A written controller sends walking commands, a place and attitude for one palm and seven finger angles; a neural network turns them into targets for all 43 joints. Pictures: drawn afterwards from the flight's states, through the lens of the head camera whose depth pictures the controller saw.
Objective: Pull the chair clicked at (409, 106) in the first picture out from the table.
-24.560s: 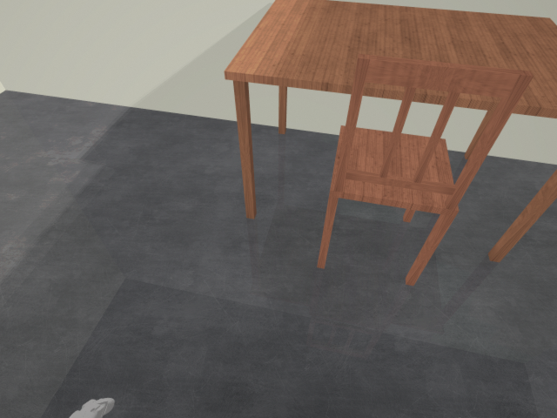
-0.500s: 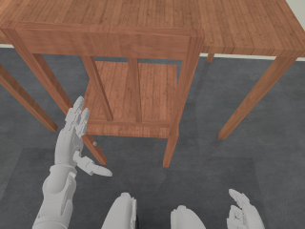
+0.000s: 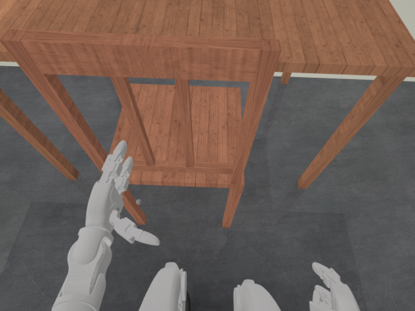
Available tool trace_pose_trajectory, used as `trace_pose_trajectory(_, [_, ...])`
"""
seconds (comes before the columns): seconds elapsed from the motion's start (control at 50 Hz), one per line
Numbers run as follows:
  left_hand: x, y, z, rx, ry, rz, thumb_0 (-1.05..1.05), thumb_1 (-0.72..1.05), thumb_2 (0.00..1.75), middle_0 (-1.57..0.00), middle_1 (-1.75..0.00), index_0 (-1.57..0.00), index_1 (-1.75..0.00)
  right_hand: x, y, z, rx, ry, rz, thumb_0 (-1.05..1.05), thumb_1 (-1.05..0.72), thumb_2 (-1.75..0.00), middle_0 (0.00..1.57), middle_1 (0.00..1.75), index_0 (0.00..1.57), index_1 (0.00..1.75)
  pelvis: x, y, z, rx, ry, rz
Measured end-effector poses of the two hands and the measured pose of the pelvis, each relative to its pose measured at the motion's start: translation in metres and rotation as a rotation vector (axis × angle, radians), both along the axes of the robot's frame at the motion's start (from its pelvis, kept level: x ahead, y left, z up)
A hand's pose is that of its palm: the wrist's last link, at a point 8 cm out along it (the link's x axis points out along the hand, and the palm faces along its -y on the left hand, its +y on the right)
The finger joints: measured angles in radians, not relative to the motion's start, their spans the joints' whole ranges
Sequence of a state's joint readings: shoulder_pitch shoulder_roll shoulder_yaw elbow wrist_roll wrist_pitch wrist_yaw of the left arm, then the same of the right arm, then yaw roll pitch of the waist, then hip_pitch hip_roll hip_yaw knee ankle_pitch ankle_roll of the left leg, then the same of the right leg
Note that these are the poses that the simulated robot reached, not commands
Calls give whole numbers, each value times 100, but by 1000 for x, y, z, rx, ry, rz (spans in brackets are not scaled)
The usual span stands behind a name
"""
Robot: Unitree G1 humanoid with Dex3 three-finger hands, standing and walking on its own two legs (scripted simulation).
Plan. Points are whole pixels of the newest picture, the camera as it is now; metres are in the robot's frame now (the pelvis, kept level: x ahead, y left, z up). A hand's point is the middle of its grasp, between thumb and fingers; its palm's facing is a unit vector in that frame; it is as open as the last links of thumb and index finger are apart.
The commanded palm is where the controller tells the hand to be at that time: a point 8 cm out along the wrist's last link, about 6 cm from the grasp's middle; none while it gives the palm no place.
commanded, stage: aim the fingers beside a spindle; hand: left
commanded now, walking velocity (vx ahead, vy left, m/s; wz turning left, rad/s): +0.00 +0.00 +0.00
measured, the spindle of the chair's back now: (138, 128) +0.46 +0.16 +0.04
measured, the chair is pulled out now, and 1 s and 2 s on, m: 0.00 0.00 0.00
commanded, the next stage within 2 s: none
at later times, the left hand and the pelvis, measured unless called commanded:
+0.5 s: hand (134, 197) +0.32 +0.15 +0.03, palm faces -0.03 -1.00 -0.03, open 16.9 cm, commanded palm +0.30 +0.21 +0.02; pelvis +0.00 +0.00 +0.00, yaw +0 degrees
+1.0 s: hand (127, 193) +0.33 +0.17 +0.01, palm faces -0.03 -1.00 -0.02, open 16.9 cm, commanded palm +0.30 +0.20 +0.01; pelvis +0.00 +0.00 -0.01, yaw +0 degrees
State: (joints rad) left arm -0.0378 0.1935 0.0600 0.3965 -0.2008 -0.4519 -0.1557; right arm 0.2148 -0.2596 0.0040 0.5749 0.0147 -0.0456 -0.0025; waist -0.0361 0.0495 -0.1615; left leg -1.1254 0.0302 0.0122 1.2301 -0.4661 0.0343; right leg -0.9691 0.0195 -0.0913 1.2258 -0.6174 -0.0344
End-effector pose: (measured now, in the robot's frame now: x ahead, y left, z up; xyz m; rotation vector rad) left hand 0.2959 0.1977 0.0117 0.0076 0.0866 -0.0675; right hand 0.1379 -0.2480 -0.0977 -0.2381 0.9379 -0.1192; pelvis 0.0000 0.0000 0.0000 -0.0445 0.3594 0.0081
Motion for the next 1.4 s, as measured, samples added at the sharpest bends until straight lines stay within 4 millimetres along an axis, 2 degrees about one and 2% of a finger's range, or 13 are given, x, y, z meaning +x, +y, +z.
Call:
trace_pose_trajectory(0.08, [0, -7, -3, -3, -30, 6, -2, -50, 30, -6, -8, -6, -8, 5, -1, 1, -22, -14, 4, 1, -90, -90, 20, 30, 21, 30, -1, 0, -3, -2, 3, -4])
trace_pose_trajectory(0.22, [13, 21, 23, 56, -145, 81, -2, -49, 30, -6, -8, -6, -8, 9, 3, -2, -7, -11, 19, 1, -90, -90, 20, 30, 20, 30, -2, 0, -4, -4, 1, -3])
trace_pose_trajectory(0.4, [-7, 0, -9, -23, 32, -13, -2, -49, 30, -5, -8, -5, -8, 9, 6, 3, -8, -16, 8, 1, -90, -90, 20, 30, 21, 30, 1, 4, -1, -7, 3, 0])
trace_pose_trajectory(0.56, [11, 17, 27, 53, -179, 71, -2, -50, 30, -6, -8, -6, -8, 8, 6, -2, -14, -6, 25, 1, -90, -90, 20, 30, 21, 30, -2, 3, -5, -9, 2, -1])
trace_pose_trajectory(0.64, [14, 23, 11, 38, -58, 54, -1, -49, 30, -6, -8, -6, -8, 6, 8, -3, 10, 5, 14, 1, -90, -90, 20, 30, 21, 30, -1, 3, -4, -8, 4, 0])
trace_pose_trajectory(0.74, [-4, 5, -15, -20, 63, -4, -2, -49, 30, -5, -8, -5, -8, 4, 7, 1, -4, 0, 0, 1, -90, -90, 20, 30, 21, 30, 1, 4, -1, -8, 7, -4])
trace_pose_trajectory(0.9, [5, 23, 31, 57, -194, 79, -2, -50, 30, -6, -8, -6, -8, 6, 5, 0, -22, 2, 23, 1, -90, -90, 20, 30, 21, 30, 0, 3, -3, -11, 2, 0])
trace_pose_trajectory(0.98, [15, 28, 7, 35, -65, 58, -1, -50, 30, -6, -8, -5, -8, 6, 6, -4, -5, 10, 20, 1, -90, -90, 20, 30, 21, 30, -2, 3, -5, -13, 7, 6])
trace_pose_trajectory(1.06, [6, 6, -22, -27, 80, -17, -1, -49, 30, -5, -8, -5, -8, 7, 6, -1, -12, 1, 1, 1, -90, -90, 20, 30, 21, 30, 0, 5, -4, -15, 14, 3])
trace_pose_trajectory(1.14, [-3, -7, 2, -24, -31, -13, -2, -49, 30, -6, -8, -5, -8, 7, 6, 5, -24, -13, -6, 1, -90, -90, 20, 30, 21, 30, 3, 6, -1, -10, 10, -8])
trace_pose_trajectory(1.24, [9, 16, 37, 64, -202, 79, -2, -49, 30, -6, -8, -6, -8, 7, 10, 1, -3, 3, 22, 1, -90, -90, 20, 30, 20, 30, 3, 4, 0, -7, 6, -4])
trace_pose_trajectory(1.32, [21, 28, 3, 49, -36, 79, -1, -49, 30, -6, -8, -6, -8, 7, 10, -6, 13, 24, 24, 1, -90, -90, 20, 30, 21, 30, 1, 3, -5, -9, 11, 4])
trace_pose_trajectory(1.4, [10, 9, -27, -19, 101, 1, -1, -49, 30, -5, -8, -5, -8, 6, 6, -3, -5, 18, 2, 1, -90, -90, 20, 30, 21, 30, 2, 3, -5, -13, 19, 3])
